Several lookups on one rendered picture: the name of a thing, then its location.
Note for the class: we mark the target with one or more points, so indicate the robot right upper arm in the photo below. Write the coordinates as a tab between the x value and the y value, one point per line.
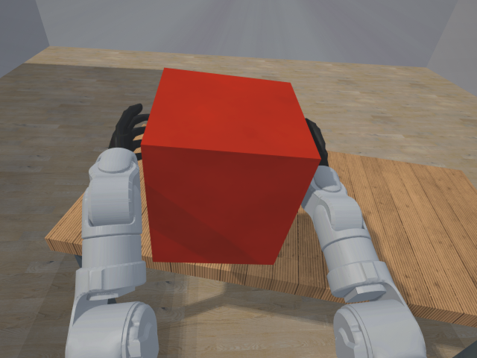
377	329

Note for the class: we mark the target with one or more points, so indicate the right robot hand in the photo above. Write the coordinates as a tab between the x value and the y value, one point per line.
319	142

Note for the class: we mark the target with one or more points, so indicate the robot right forearm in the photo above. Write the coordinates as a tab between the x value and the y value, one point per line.
355	272

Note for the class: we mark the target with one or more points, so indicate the robot left forearm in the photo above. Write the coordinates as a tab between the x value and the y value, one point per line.
112	262

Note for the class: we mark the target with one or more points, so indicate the carton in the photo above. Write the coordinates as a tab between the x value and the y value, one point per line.
227	161

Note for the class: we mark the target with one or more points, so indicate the left robot hand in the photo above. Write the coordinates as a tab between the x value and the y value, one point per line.
125	133

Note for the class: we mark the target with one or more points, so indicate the table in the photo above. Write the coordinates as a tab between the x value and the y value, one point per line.
422	221

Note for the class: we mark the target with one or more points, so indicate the robot left upper arm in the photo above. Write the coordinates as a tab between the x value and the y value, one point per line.
124	330

